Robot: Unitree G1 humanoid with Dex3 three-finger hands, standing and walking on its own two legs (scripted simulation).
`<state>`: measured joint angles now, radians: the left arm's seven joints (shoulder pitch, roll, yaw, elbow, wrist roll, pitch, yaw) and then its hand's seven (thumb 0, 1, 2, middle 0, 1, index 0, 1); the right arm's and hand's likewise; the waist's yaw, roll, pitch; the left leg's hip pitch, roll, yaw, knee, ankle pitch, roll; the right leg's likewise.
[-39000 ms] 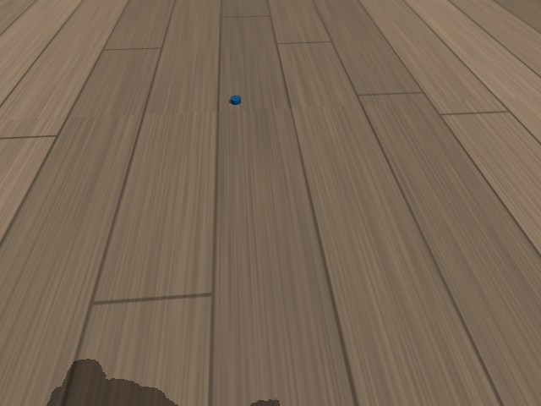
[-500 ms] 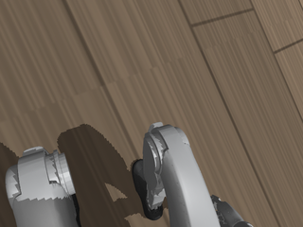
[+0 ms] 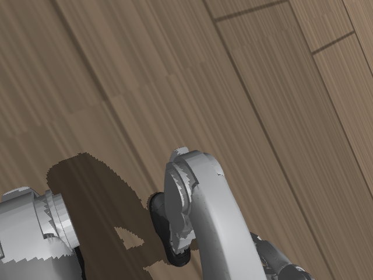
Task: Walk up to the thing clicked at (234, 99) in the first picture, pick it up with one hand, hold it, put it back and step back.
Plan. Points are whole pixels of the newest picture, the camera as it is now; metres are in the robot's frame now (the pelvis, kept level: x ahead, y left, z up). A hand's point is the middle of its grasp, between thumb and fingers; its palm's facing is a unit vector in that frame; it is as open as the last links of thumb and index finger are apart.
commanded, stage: rest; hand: left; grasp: from above
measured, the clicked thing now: out of the picture +0.43 +0.40 -0.26
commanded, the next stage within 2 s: open in 0.48 s
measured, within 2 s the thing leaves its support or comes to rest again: rests again in 0.32 s
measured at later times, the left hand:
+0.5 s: hand out of the picture +0.42 +0.38 -0.24, palm faces -0.45 -0.17 -0.88, open 7.5 cm
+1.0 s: hand out of the picture +0.42 +0.38 -0.24, palm faces -0.44 -0.16 -0.88, open 11.5 cm
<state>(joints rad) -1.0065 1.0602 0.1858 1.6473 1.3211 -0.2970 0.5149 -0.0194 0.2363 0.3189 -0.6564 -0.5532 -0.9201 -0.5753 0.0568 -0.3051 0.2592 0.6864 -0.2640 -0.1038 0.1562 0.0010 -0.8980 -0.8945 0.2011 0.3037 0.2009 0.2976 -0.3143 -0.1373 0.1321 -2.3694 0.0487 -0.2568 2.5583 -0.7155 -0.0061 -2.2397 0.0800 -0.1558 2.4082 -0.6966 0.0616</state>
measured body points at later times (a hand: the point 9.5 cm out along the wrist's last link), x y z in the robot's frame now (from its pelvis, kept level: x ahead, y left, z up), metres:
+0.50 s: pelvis +0.00 +0.00 +0.00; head +0.27 +0.15 +0.33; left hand +0.44 +0.38 -0.19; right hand +0.09 -0.25 -0.07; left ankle +0.06 +0.13 -0.26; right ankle +0.11 -0.12 -0.26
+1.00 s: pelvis +0.00 +0.00 +0.00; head +0.26 +0.15 +0.33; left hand +0.44 +0.38 -0.19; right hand +0.08 -0.25 -0.06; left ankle +0.06 +0.13 -0.26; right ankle +0.11 -0.12 -0.26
